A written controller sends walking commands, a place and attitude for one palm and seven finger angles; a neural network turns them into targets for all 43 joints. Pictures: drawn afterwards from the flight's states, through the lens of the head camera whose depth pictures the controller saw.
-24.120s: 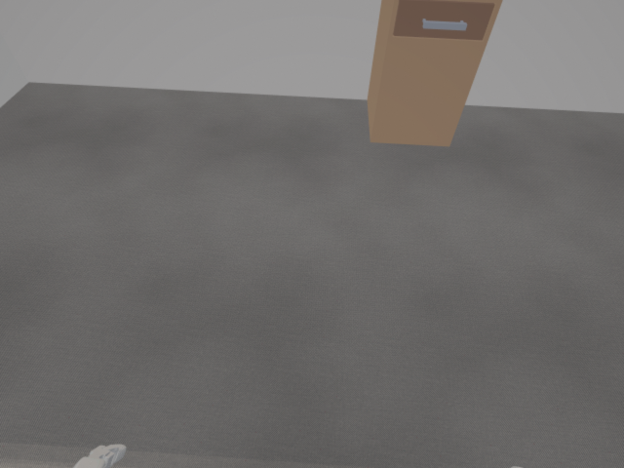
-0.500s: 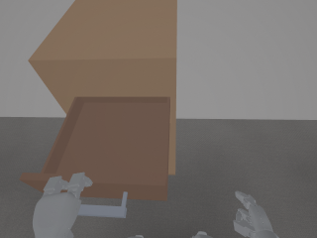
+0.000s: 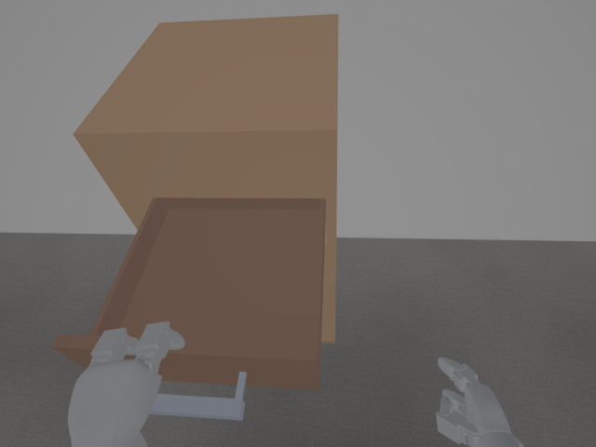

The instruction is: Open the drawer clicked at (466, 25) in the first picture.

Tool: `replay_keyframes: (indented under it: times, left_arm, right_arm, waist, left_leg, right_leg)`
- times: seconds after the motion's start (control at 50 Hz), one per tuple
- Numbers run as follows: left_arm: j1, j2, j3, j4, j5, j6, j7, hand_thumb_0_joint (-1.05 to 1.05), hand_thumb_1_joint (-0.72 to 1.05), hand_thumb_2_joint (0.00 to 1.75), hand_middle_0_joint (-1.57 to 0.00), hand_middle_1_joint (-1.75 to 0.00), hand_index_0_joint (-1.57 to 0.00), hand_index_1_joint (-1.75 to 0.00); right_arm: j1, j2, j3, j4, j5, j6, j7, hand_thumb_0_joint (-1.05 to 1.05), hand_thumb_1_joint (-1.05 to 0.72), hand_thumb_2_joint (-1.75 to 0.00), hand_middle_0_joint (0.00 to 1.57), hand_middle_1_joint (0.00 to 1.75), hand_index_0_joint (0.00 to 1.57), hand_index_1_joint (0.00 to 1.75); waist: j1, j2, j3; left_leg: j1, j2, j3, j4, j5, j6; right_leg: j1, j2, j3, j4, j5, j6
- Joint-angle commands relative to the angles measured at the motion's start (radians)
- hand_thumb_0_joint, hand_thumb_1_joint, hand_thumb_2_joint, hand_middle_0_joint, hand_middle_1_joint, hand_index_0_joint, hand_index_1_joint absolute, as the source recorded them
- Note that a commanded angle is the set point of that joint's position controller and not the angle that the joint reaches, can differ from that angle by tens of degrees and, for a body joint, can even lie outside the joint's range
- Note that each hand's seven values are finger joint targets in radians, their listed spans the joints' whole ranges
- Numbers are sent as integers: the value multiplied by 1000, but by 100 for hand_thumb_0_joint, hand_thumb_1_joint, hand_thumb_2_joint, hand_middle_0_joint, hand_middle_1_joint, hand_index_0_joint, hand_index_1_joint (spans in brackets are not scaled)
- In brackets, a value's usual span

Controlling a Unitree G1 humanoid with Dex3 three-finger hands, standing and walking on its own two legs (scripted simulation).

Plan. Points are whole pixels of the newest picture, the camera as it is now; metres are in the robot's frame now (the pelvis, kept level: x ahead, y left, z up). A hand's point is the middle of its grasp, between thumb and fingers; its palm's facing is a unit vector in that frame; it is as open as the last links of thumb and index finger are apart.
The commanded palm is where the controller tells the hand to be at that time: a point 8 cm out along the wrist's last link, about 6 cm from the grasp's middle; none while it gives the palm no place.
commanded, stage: lift the hand off the handle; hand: left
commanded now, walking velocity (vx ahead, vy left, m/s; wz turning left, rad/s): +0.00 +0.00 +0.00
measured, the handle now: (188, 390) +0.21 +0.21 -0.09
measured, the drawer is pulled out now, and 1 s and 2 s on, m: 0.30 0.30 0.30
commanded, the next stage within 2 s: draw the hand back to the body in 0.50 s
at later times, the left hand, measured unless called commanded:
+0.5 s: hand (129, 384) +0.17 +0.22 +0.06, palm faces +0.03 -0.13 -0.99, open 13.8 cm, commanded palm +0.15 +0.22 +0.11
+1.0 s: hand (96, 376) +0.17 +0.24 +0.09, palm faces +0.05 -0.13 -0.99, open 13.8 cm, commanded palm +0.15 +0.24 +0.14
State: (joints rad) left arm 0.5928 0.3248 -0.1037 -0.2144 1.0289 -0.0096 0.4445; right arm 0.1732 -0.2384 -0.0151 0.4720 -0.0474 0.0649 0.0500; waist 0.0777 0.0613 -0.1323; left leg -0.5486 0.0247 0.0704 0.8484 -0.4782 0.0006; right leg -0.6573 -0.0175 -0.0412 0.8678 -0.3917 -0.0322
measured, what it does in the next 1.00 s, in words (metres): stands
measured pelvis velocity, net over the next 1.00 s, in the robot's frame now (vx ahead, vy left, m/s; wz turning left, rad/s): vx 0.00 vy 0.01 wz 0.01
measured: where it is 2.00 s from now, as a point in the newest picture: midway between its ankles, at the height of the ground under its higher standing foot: outside the picture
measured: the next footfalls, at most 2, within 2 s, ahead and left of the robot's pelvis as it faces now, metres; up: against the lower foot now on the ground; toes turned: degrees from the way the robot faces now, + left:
none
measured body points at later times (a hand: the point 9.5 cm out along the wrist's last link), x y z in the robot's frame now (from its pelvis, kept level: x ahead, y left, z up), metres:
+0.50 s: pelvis +0.00 +0.00 +0.01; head +0.03 -0.04 +0.46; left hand +0.17 +0.22 +0.11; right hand +0.21 -0.21 -0.08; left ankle -0.03 +0.12 -0.70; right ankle +0.02 -0.10 -0.70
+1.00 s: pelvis +0.00 +0.01 +0.02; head +0.03 -0.03 +0.47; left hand +0.16 +0.25 +0.14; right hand +0.22 -0.19 -0.07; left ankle -0.03 +0.12 -0.70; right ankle +0.02 -0.10 -0.70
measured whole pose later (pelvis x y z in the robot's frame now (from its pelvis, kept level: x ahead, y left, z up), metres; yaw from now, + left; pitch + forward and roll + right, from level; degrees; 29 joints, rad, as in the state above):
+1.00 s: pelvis +0.00 +0.01 +0.02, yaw +0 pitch +5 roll +0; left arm 0.56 0.39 -0.02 -0.35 0.95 0.02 0.27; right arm 0.16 -0.24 -0.01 0.50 -0.02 0.07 0.02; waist 0.11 0.09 -0.07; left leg -0.35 0.01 0.06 0.67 -0.40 0.01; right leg -0.45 -0.02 -0.05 0.68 -0.32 -0.02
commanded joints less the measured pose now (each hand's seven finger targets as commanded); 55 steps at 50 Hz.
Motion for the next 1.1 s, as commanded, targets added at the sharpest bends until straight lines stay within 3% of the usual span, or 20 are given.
replay_keyframes:
  times: [0.0, 0.08, 0.16, 0.18, 0.2, 0.3, 0.38, 0.4, 0.46, 0.5, 0.54, 0.66, 0.68, 0.7, 0.74, 0.84, 0.9, 0.98, 1.0, 1.08]
  left_arm:
    - [35, 159, 135, -204, 1, -13, 47, 0, -50, 30, -30, -120, -30, -120]
    - [-13, 147, 123, -219, -9, 6, 35, 0, -50, 30, -30, -120, -30, -120]
    - [-21, 169, 148, -223, -37, 13, 0, 0, -50, 30, -30, -120, -30, -120]
    - [-40, 154, 122, -231, -38, 14, -11, 0, -50, 30, -30, -120, -30, -120]
    - [-43, 156, 123, -229, -40, 9, -22, 0, -50, 30, -30, -120, -30, -120]
    - [-39, 156, 118, -253, -43, -10, -54, 0, -50, 30, -30, -120, -30, -120]
    - [-50, 201, 173, -255, -33, -12, -50, 0, -50, 30, -30, -120, -30, -120]
    - [-38, 171, 153, -239, -35, -10, -50, 0, -50, 30, -30, -120, -30, -120]
    - [-55, 187, 171, -231, -40, -4, -50, 0, -50, 30, -30, -120, -30, -120]
    - [-61, 142, 123, -238, -41, -1, -57, 0, -50, 30, -30, -120, -30, -120]
    - [-52, 143, 118, -252, -45, -8, -62, 0, -50, 30, -30, -120, -30, -120]
    - [-20, 219, 194, -329, -32, -27, -49, 0, -50, 30, -30, -120, -30, -120]
    - [9, 215, 202, -328, -27, -26, -42, 0, -50, 30, -30, -120, -30, -120]
    - [12, 185, 176, -323, -33, -23, -43, 0, -50, 30, -30, -120, -30, -120]
    - [-1, 194, 190, -320, -45, -14, -46, 0, -50, 30, -30, -120, -30, -120]
    - [-38, 202, 180, -324, -71, 14, -89, 0, -50, 30, -30, -120, -30, -120]
    - [-56, 202, 168, -346, -81, 15, -127, 0, -50, 30, -30, -120, -30, -120]
    - [-21, 255, 226, -356, -88, 3, -152, 0, -50, 30, -30, -120, -30, -120]
    - [-16, 259, 235, -361, -95, -3, -156, 0, -50, 30, -30, -120, -30, -120]
    - [-16, 281, 274, -390, -105, -5, -158, 0, -50, 30, -30, -120, -30, -120]
  right_arm:
    - [-100, -88, -30, -169, 9, -51, 0, 0, -90, -90, 20, 30, 20, 30]
    - [-107, -90, -28, -166, 12, -49, -4, 0, -90, -90, 20, 30, 20, 30]
    - [-116, -91, -26, -162, 18, -52, -19, 0, -90, -90, 20, 30, 20, 30]
    - [-111, -89, -25, -158, 16, -54, -19, 0, -90, -90, 20, 30, 20, 30]
    - [-117, -87, -27, -155, 19, -55, -24, 0, -90, -90, 20, 30, 20, 30]
    - [-114, -86, -25, -151, 16, -59, -22, 0, -90, -90, 20, 30, 20, 30]
    - [-110, -86, -23, -149, 13, -53, -21, 0, -90, -90, 20, 30, 20, 30]
    - [-119, -85, -24, -149, 16, -52, -21, 0, -90, -90, 20, 30, 20, 30]
    - [-127, -90, -26, -149, 21, -49, -23, 0, -90, -90, 20, 30, 20, 30]
    - [-123, -87, -29, -148, 21, -49, -22, 0, -90, -90, 20, 30, 20, 30]
    - [-117, -88, -32, -150, 18, -53, -20, 0, -90, -90, 20, 30, 20, 30]
    - [-127, -86, -26, -153, 9, -50, -17, 0, -90, -90, 20, 30, 20, 30]
    - [-116, -83, -25, -151, 7, -51, -14, 0, -90, -90, 20, 30, 20, 30]
    - [-124, -81, -27, -149, 12, -48, -12, 0, -90, -90, 20, 30, 20, 30]
    - [-131, -85, -30, -148, 16, -44, -13, 0, -90, -90, 20, 30, 20, 30]
    - [-144, -90, -25, -149, 27, -42, -25, 0, -90, -90, 20, 30, 20, 30]
    - [-144, -88, -21, -147, 30, -45, -32, 0, -90, -90, 20, 30, 20, 30]
    - [-128, -92, -8, -151, 29, -47, -35, 0, -90, -90, 20, 30, 20, 30]
    - [-144, -92, -12, -147, 31, -43, -38, 0, -90, -90, 20, 30, 20, 30]
    - [-136, -96, -6, -148, 31, -37, -39, 0, -90, -90, 20, 30, 20, 30]
  waist:
    - [1, -79, -120]
    - [-13, -62, -100]
    - [-5, -80, -107]
    - [-11, -84, -113]
    - [-7, -69, -85]
    - [7, -47, -94]
    - [7, -75, -80]
    - [12, -57, -66]
    - [13, -59, -73]
    - [9, -48, -89]
    - [11, -77, -111]
    - [32, -40, -112]
    - [32, -20, -128]
    - [28, -17, -98]
    - [22, -38, -76]
    - [21, -66, -54]
    - [28, -41, -58]
    - [39, -59, -66]
    - [44, -62, -37]
    - [40, -16, -52]
  left_leg:
    - [75, -17, -59, -110, 266, 18]
    - [84, -19, -59, -127, 235, 21]
    - [96, -20, -59, -150, 238, 27]
    - [107, -21, -56, -154, 235, 29]
    - [109, -18, -54, -161, 231, 30]
    - [144, -17, -56, -184, 271, 27]
    - [145, -17, -59, -194, 276, 23]
    - [141, -16, -56, -200, 266, 23]
    - [144, -18, -59, -209, 274, 21]
    - [159, -15, -53, -212, 282, 24]
    - [166, -14, -56, -209, 305, 26]
    - [192, -16, -61, -210, 356, 19]
    - [204, -15, -59, -209, 371, 17]
    - [202, -12, -59, -214, 366, 15]
    - [196, -7, -61, -221, 343, 18]
    - [201, -5, -65, -255, 300, 26]
    - [234, -5, -65, -272, 318, 28]
    - [249, -3, -69, -287, 357, 24]
    - [245, -4, -65, -294, 355, 23]
    - [276, -2, -64, -305, 387, 22]
  right_leg:
    - [140, 9, 70, -151, 229, -26]
    - [143, 2, 75, -179, 195, -21]
    - [204, -5, 83, -215, 217, -16]
    - [201, -8, 79, -218, 205, -12]
    - [201, -8, 73, -229, 201, -12]
    - [227, -9, 70, -239, 231, -17]
    - [232, -7, 78, -250, 228, -16]
    - [235, -6, 72, -254, 223, -16]
    - [251, -4, 84, -259, 243, -19]
    - [250, -4, 64, -255, 242, -16]
    - [263, -4, 64, -248, 275, -15]
    - [276, -2, 97, -253, 319, -30]
    - [271, -2, 86, -244, 317, -28]
    - [261, 0, 75, -247, 306, -28]
    - [257, -1, 69, -259, 288, -23]
    - [280, -9, 52, -292, 233, -10]
    - [298, -10, 49, -307, 232, -12]
    - [336, -13, 50, -320, 269, -10]
    - [344, -10, 59, -332, 283, -12]
    - [361, -15, 56, -347, 306, -10]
